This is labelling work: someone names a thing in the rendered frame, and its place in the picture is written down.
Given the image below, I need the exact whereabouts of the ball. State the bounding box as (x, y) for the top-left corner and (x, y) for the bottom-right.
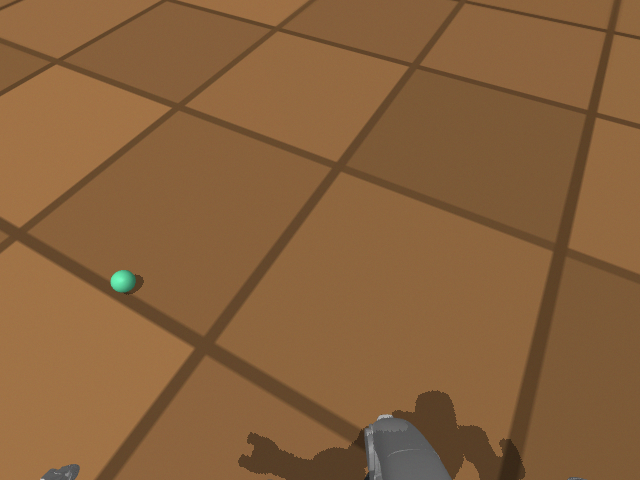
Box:
(110, 270), (136, 293)

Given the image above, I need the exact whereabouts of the left robot hand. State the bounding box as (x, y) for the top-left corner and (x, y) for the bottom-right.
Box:
(40, 464), (80, 480)

